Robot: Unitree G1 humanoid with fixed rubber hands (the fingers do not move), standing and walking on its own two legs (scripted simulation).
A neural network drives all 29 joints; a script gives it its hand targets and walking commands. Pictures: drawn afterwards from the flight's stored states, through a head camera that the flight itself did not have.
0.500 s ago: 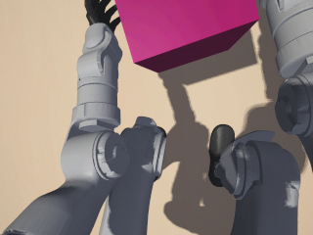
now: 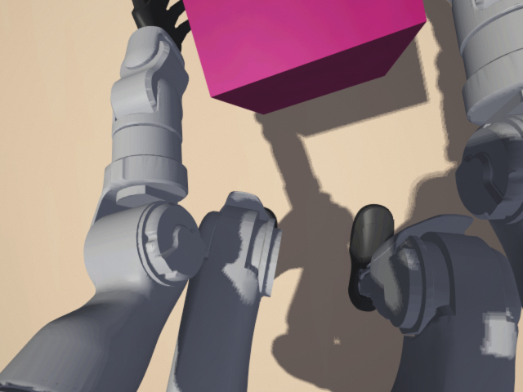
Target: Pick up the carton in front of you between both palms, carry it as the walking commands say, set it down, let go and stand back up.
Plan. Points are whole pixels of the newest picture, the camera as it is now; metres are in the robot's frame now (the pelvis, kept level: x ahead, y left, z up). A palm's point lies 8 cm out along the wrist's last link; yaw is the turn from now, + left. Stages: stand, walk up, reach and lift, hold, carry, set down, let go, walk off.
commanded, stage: set down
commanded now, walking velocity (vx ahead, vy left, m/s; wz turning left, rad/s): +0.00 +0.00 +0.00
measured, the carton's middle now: (297, 7) +0.56 +0.01 -0.24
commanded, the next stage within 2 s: let go in 1.64 s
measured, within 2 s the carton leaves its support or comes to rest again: neither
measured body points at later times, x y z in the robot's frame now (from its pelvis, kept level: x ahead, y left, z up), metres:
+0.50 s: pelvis -0.01 +0.00 +0.00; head +0.37 -0.05 +0.22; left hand +0.51 +0.18 -0.19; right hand +0.58 -0.17 -0.21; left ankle +0.11 +0.13 -0.33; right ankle +0.12 -0.10 -0.33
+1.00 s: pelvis +0.00 +0.02 +0.08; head +0.36 -0.02 +0.35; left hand +0.53 +0.19 -0.05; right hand +0.62 -0.17 -0.05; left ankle +0.11 +0.12 -0.33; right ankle +0.12 -0.10 -0.33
